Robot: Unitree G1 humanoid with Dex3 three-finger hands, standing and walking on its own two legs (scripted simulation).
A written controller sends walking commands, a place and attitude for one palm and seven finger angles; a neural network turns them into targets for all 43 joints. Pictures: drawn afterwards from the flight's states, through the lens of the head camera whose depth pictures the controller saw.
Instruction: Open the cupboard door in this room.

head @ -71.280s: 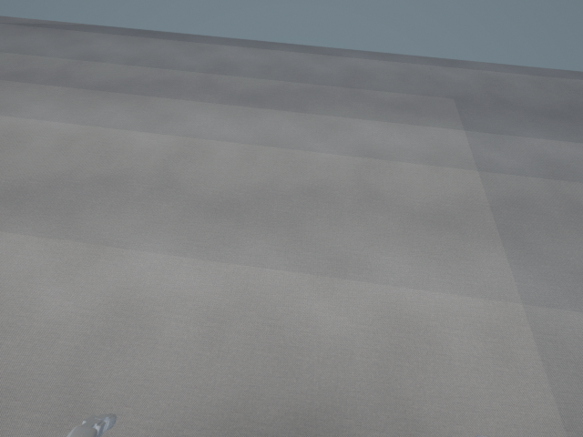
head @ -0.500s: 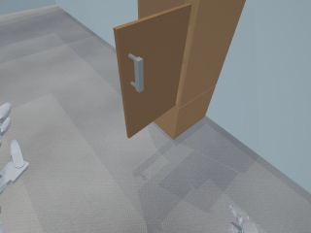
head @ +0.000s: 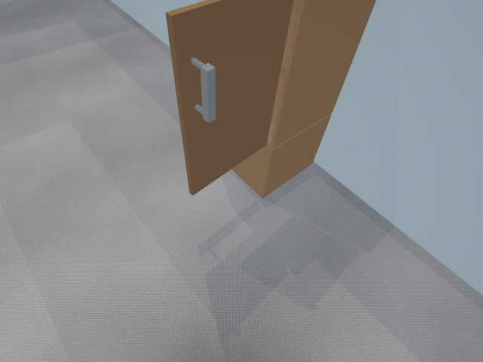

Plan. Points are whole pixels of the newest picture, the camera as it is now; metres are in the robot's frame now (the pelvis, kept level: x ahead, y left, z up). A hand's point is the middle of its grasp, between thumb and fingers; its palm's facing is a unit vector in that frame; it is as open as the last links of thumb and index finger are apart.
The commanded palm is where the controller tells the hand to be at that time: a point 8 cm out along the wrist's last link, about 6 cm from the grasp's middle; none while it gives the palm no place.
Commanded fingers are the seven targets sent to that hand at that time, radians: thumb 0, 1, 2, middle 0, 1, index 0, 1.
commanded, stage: let the arm hang, fingers relaxed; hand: left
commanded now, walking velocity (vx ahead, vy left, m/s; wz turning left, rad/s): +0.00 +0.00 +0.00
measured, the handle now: (202, 90) +0.67 +0.13 +0.05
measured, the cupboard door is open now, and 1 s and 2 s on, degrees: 94 94 94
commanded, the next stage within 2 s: look to check the result in 0.70 s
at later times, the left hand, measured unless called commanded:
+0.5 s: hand out of the picture +0.08 +0.22 -0.15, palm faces +0.01 -0.96 -0.29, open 7.4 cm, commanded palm none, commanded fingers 0.00 0.90 0.90 -0.20 -0.30 -0.20 -0.30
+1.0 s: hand out of the picture +0.10 +0.22 -0.15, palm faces +0.00 -0.96 -0.29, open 7.4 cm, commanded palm none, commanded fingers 0.00 0.90 0.90 -0.20 -0.30 -0.20 -0.30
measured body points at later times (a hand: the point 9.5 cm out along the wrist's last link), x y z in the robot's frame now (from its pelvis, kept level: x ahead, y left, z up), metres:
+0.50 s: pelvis +0.02 +0.00 +0.01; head +0.03 -0.01 +0.46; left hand +0.08 +0.27 -0.13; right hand +0.04 -0.24 -0.15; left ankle +0.03 +0.12 -0.73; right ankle +0.06 -0.09 -0.73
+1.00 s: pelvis +0.05 +0.00 +0.01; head +0.07 -0.01 +0.46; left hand +0.10 +0.27 -0.13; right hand +0.10 -0.26 -0.14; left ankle +0.03 +0.12 -0.73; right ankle +0.06 -0.09 -0.73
